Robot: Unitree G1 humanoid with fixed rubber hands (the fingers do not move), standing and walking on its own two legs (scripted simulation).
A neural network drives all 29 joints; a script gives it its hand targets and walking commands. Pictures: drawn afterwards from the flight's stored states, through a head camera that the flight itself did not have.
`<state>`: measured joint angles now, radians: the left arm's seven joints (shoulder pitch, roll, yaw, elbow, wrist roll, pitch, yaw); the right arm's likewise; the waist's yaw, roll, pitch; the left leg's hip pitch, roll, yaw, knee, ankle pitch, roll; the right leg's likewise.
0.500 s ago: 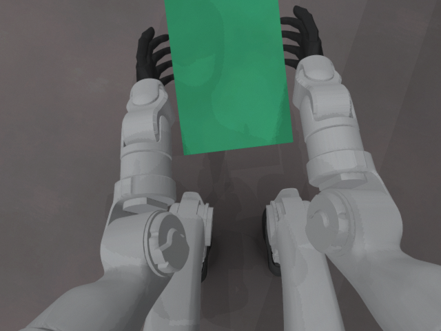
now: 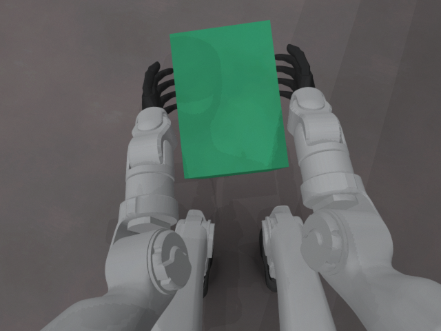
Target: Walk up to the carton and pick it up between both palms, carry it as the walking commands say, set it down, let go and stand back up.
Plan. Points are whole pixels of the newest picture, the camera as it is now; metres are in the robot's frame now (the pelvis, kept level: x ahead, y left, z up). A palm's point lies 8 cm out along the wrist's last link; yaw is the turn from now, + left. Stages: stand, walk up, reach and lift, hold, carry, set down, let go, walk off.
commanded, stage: reach and lift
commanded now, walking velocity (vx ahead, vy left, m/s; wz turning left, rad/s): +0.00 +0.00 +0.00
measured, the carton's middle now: (229, 116) +0.48 +0.01 -0.13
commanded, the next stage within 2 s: none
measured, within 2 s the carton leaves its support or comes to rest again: neither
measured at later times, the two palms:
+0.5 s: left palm (142, 104) +0.45 +0.13 +0.03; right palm (317, 82) +0.47 -0.12 +0.02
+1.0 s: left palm (118, 99) +0.43 +0.13 +0.10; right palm (339, 74) +0.45 -0.12 +0.09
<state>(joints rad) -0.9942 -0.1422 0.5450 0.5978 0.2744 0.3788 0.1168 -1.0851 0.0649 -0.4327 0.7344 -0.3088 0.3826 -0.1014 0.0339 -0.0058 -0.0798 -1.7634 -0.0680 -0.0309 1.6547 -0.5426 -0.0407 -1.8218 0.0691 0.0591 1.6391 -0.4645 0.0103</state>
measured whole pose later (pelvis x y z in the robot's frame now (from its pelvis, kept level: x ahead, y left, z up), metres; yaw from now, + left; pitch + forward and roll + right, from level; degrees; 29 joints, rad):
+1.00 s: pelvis +0.03 -0.01 +0.13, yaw -1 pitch +26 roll +1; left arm -0.68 -0.22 0.48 0.55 0.28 0.32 0.10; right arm -0.74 0.16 -0.39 0.67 -0.30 0.31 -0.11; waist 0.05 -0.01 -0.09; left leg -1.17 -0.04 -0.06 1.16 -0.44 -0.04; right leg -1.22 0.07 0.06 1.15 -0.38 -0.01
